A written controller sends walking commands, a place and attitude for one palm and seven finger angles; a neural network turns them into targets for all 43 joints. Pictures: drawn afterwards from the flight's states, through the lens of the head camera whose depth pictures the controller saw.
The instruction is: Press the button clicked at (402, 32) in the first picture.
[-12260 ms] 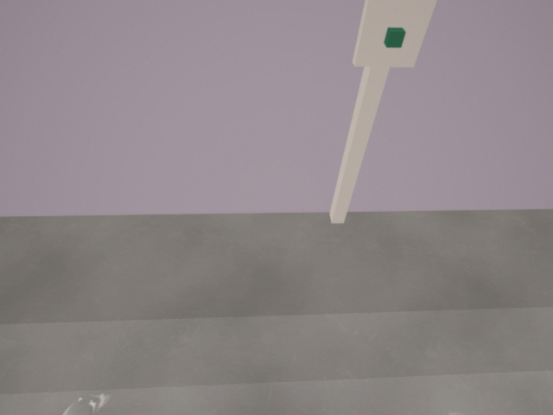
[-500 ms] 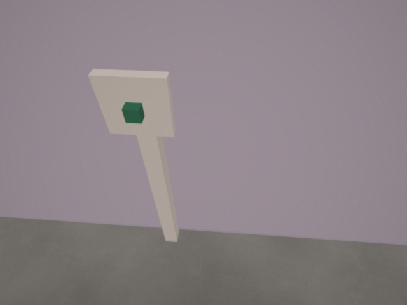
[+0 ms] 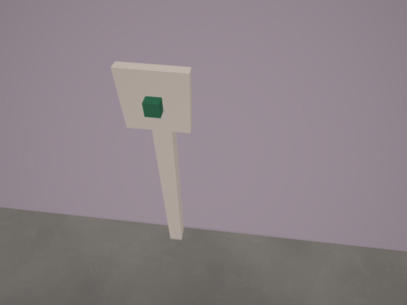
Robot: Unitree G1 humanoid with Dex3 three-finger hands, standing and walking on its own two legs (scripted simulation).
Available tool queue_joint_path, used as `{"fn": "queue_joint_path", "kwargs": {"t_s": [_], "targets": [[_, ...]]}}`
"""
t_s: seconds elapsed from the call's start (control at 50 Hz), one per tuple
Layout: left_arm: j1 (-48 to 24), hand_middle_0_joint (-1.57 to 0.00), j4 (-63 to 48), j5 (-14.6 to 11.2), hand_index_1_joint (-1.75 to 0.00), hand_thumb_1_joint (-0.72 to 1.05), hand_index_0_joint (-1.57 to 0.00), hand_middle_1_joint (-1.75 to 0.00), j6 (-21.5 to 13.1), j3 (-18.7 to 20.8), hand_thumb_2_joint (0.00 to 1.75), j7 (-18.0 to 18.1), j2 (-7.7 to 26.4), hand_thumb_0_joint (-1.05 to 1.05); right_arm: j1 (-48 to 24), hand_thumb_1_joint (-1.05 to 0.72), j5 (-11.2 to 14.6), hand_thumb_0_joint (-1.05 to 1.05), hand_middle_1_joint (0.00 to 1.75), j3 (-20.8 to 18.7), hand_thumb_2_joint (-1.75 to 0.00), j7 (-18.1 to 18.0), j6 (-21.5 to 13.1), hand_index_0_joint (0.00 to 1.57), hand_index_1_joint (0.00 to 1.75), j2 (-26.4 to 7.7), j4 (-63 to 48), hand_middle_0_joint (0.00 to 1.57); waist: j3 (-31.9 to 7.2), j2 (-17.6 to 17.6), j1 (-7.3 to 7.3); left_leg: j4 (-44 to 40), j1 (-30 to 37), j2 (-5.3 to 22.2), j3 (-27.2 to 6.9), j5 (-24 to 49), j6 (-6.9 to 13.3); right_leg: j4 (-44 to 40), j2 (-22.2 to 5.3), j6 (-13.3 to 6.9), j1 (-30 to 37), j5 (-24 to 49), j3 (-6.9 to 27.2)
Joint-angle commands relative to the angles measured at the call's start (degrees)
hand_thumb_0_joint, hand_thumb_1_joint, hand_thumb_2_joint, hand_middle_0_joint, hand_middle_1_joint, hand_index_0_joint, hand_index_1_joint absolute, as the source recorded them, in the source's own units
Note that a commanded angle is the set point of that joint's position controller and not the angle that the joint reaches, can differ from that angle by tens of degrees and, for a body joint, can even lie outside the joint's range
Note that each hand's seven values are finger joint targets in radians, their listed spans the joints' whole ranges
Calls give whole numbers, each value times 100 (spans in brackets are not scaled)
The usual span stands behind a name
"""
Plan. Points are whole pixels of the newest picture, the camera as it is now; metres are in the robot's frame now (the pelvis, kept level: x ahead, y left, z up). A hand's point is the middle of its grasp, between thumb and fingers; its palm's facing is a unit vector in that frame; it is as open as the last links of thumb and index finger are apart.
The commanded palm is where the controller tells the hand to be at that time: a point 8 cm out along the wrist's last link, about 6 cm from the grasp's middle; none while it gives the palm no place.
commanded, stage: look again from close up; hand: left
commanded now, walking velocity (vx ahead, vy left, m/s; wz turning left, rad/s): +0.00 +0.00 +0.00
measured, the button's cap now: (153, 106) +0.53 +0.16 +0.11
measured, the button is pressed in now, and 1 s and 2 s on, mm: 0 0 0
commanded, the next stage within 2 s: shuffle to correct the standing spot in 0.28 s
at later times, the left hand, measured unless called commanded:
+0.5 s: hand out of the picture +0.01 +0.27 -0.16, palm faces -0.03 -0.96 -0.29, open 7.4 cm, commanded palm none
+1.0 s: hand out of the picture -0.06 +0.16 -0.18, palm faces +0.05 -1.00 -0.08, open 7.4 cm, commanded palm none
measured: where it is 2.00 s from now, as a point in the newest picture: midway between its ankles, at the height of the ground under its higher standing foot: outside the picture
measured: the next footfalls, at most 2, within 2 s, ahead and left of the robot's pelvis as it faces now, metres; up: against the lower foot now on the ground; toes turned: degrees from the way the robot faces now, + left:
left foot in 1.00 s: +0.09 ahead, +0.11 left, +0.00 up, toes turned +6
right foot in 1.34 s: +0.12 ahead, -0.14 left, +0.00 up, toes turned -10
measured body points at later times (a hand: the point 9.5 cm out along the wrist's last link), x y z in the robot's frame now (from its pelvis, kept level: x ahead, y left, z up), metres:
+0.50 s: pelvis -0.02 +0.05 +0.01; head -0.02 +0.06 +0.46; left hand +0.01 +0.32 -0.14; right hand +0.04 -0.23 -0.13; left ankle +0.04 +0.10 -0.73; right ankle -0.04 -0.10 -0.73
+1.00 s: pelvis +0.02 +0.02 +0.00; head +0.03 +0.05 +0.44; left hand -0.06 +0.21 -0.17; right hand +0.03 -0.21 -0.15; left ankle +0.05 +0.10 -0.74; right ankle -0.03 -0.08 -0.73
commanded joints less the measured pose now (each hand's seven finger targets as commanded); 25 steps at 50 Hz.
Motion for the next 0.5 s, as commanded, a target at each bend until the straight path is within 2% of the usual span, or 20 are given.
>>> {"fn": "queue_joint_path", "kwargs": {"t_s": [0.0, 0.1, 0.18, 0.26, 0.36, 0.4, 0.42, 0.48], "targets": [[81, -20, -356, -5, -30, 90, -20, -30, -42, 160, 90, 40, 875, 0, -15, -90, 26, 0, 30, -155, -90, -36, -143, 20, 30, -862, -373, 20, 259, 103, 32, -605, 242, 573, -755, 852, 176, -561, -575, -168, -605, 978, 650], [-198, -20, -435, 10, -30, 90, -20, -30, -26, 182, 90, -11, 1094, 0, -278, -90, 8, 0, 30, -177, -90, 5, -169, 20, 30, -1140, -477, 20, 212, 90, 44, -1011, 139, 625, -959, 197, 202, -611, -558, -138, -546, 601, 602], [-377, -20, -469, 25, -30, 90, -20, -30, 0, 191, 90, -53, 1255, 0, -463, -90, 2, 0, 30, -202, -90, 43, -187, 20, 30, -1385, -527, 20, 99, 225, 62, -1414, 81, 704, -1170, -417, 209, -559, -540, -94, -438, 499, 519], [-417, -20, -429, 42, -30, 90, -20, -30, 28, 195, 90, -84, 1339, 0, -576, -90, 7, 0, 30, -213, -90, 71, -177, 20, 30, -1507, -532, 20, -13, 225, 78, -1734, 95, 759, -1305, -925, 199, -522, -529, -70, -398, 400, 448], [-374, -20, -343, 52, -30, 90, -20, -30, 41, 182, 90, -100, 1403, 0, -622, -90, 16, 0, 30, -226, -90, 90, -158, 20, 30, -1599, -485, 20, -106, 63, 75, -1902, 268, 793, -1336, -1048, 170, -577, -567, -63, -458, 363, 430], [-33, -20, -132, 38, -30, 90, -20, -30, 121, 37, 90, -86, 875, 0, -432, -90, 4, 0, 30, -98, -90, 102, -81, 20, 30, -1118, -327, 20, -174, 149, 43, -2036, 371, 837, -1338, -1509, 76, -507, -488, 28, -515, 114, 331], [104, -20, -73, 52, -30, 90, -20, -30, 156, 11, 90, -82, 779, 0, -320, -90, 3, 0, 30, -79, -90, 99, -33, 20, 30, -1040, -280, 20, -188, 196, 31, -2114, 419, 887, -1406, -1809, 79, -378, -420, 38, -573, -92, 252], [295, -20, -37, 95, -30, 90, -20, -30, 252, 34, 90, -131, 778, 0, -247, -90, -7, 0, 30, -174, -90, 59, 49, 20, 30, -1269, -252, 20, 64, 291, 10, -2348, 337, 1223, -1696, -2469, 244, 129, -273, 10, -926, -427, 116]]}}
